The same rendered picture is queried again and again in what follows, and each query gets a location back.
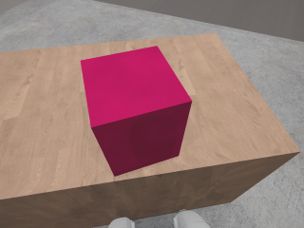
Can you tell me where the carton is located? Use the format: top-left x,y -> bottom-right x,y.
80,46 -> 192,177

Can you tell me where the robot thigh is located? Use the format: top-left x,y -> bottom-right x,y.
107,217 -> 135,228
173,210 -> 211,228

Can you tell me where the right robot thigh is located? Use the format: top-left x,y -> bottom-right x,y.
173,210 -> 211,228

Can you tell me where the left robot thigh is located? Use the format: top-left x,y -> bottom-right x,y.
107,217 -> 135,228

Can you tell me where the pedestal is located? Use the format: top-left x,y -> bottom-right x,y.
0,33 -> 301,228

